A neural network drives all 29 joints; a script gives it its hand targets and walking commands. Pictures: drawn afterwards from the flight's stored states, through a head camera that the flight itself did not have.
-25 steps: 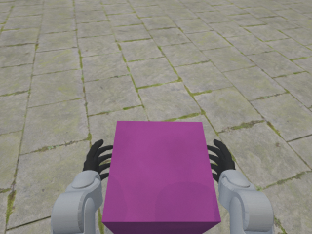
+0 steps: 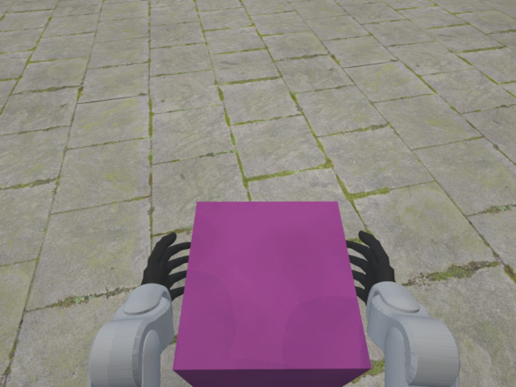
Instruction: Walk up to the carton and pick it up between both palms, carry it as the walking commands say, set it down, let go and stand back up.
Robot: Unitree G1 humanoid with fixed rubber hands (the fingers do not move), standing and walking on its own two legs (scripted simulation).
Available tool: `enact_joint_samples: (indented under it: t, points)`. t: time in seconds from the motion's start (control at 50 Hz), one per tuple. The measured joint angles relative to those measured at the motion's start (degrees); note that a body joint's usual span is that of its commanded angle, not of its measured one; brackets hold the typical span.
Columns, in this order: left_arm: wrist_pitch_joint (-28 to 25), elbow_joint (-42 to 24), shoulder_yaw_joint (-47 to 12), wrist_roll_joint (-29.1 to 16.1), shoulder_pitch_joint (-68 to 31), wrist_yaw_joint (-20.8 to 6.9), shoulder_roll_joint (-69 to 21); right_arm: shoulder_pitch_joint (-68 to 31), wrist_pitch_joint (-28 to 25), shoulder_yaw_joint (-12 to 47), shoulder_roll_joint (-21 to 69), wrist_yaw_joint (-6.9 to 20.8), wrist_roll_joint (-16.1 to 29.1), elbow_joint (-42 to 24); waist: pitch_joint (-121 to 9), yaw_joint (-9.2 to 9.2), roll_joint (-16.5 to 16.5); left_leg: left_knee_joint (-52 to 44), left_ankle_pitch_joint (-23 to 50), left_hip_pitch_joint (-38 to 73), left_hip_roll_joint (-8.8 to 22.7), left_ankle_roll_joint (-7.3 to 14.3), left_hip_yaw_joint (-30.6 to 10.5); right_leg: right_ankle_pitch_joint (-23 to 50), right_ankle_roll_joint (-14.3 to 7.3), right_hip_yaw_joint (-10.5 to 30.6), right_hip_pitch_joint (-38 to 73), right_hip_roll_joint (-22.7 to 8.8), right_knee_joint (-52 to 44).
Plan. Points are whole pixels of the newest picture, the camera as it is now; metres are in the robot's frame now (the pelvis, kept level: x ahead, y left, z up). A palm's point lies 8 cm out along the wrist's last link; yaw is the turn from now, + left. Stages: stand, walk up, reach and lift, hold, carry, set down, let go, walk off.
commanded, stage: carry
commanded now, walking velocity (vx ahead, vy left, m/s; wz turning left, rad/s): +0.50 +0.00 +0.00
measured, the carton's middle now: (266, 305) +0.25 +0.00 +0.00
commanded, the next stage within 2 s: none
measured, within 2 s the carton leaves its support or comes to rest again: neither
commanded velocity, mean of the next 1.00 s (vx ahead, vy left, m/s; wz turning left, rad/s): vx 0.43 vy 0.00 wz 0.00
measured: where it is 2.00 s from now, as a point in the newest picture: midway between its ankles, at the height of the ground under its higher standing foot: (263, 250)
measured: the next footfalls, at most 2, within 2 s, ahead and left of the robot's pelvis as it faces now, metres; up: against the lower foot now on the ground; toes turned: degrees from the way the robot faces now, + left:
left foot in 0.32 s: +0.39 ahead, +0.13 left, +0.00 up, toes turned +10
right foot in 0.80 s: +0.74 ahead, -0.09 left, +0.00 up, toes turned -12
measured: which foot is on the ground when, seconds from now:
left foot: up 0.00-0.30, down 0.32-0.82, up 0.84-1.00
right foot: down 0.00-0.34, up 0.36-0.78, down 0.80-1.00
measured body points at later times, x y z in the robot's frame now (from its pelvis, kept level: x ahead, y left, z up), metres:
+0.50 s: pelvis +0.33 +0.05 +0.01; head +0.36 +0.06 +0.46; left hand +0.60 +0.18 +0.07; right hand +0.57 -0.11 +0.08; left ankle +0.35 +0.12 -0.74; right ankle +0.28 -0.09 -0.66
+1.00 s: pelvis +0.67 -0.01 +0.01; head +0.70 -0.02 +0.45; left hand +0.92 +0.14 +0.07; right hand +0.93 -0.15 +0.07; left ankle +0.62 +0.13 -0.66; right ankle +0.70 -0.08 -0.74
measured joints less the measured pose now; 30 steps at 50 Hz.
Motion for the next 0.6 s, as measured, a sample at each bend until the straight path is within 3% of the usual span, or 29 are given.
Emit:
enact_joint_samples:
  t: [0.1,0.2,0.3,0.32,0.36,0.4,0.42,0.48,0.6]
  points:
    - [-1.2,-1.5,0.4,-0.5,1.4,-0.1,-0.1,1.3,-1.8,1.3,0.1,0.0,-0.3,-0.9,-0.1,0.54,-1.1,-12.1,4.6,-8.2,1.1,-0.3,1.7,-1.6,1.2,1.1,8.8,-0.7,-7.3]
    - [-1.1,-3.3,-0.1,-0.7,1.6,-0.2,-0.1,2.3,-1.8,1.5,0.2,-0.1,-0.4,-3.4,-1.1,-0.1,-1.4,-27.1,10.5,-9.5,0.8,-0.5,4.3,-5.2,3.3,1.6,17.3,-1.2,-11.6]
    - [0.3,-4.4,-0.5,-0.3,1.1,-0.2,0.0,2.0,-0.5,1.3,0.2,-0.1,-0.3,-4.5,-2.2,-0.84,-1.5,-38.5,12.8,-4.4,-1.4,1.0,9.5,-13.8,6.3,2.4,23.5,-2.0,-7.6]
    - [0.6,-4.5,-0.1,-0.1,0.9,-0.2,0.0,1.5,-0.5,1.4,0.1,-0.1,-0.1,-3.8,-2.2,-1.18,-2.0,-38.8,13.8,-3.1,-2.1,2.5,10.4,-16.9,6.6,3.0,22.6,-3.1,-2.2]
    - [1.2,-3.0,1.0,0.2,-0.2,-0.2,0.1,-0.1,-1.1,1.6,0.0,-0.2,0.0,-0.5,-1.9,-2.36,-3.2,-34.5,10.5,-3.2,-2.8,5.3,11.5,-16.7,6.0,6.4,14.3,-4.9,17.5]
    - [1.5,-1.3,1.4,0.5,-0.8,-0.2,0.1,-0.8,-1.1,1.2,0.0,-0.2,0.1,1.5,-1.0,-2.62,-2.9,-35.7,8.1,-0.8,-2.8,6.1,11.8,-15.0,5.4,10.2,4.5,-3.3,34.7]
    - [1.4,-0.8,1.2,0.5,-0.8,-0.2,0.1,-0.6,-1.1,0.9,0.0,-0.3,0.2,1.9,-0.6,-2.63,-2.6,-37.6,8.1,0.9,-2.7,5.5,11.8,-13.3,5.2,10.8,0.4,-2.7,39.1]
    - [0.5,-0.7,0.3,0.6,0.0,-0.2,0.1,0.7,-1.8,0.4,0.1,-0.2,0.8,1.1,0.4,-2.55,-2.1,-43.9,8.3,6.7,-2.8,5.1,11.5,-8.1,5.0,10.1,-8.0,-2.7,38.6]
    - [-1.2,-3.4,-1.0,0.7,1.5,-0.2,0.0,2.8,-3.7,0.6,0.3,0.1,1.2,-2.1,0.3,-1.87,-1.8,-54.0,7.1,17.8,-2.7,3.6,10.4,2.5,5.6,8.7,-17.0,-3.9,24.3]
